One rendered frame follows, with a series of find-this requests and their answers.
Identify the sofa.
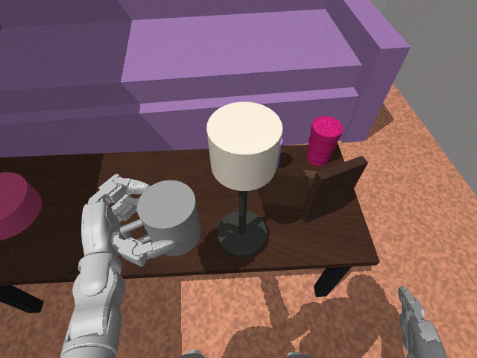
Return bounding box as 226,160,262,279
0,0,411,157

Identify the desk lamp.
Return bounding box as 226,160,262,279
206,101,282,258

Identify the left robot arm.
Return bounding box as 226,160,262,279
60,252,126,358

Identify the left robot hand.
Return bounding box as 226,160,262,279
81,174,176,267

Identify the right robot hand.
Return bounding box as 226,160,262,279
398,286,447,358

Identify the coffee table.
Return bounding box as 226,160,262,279
0,143,380,313

